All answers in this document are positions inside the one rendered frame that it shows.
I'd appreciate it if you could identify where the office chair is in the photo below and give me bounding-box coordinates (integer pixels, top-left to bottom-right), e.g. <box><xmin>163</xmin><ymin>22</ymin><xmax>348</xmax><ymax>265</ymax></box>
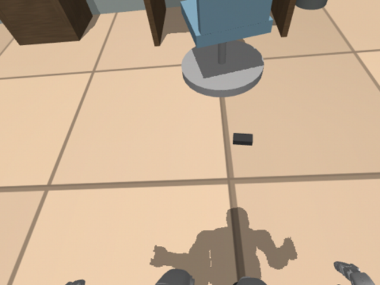
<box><xmin>180</xmin><ymin>0</ymin><xmax>273</xmax><ymax>97</ymax></box>

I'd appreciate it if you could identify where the right robot hand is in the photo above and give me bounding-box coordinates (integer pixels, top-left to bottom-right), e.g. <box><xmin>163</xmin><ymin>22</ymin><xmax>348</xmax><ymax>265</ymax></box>
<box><xmin>334</xmin><ymin>261</ymin><xmax>375</xmax><ymax>285</ymax></box>

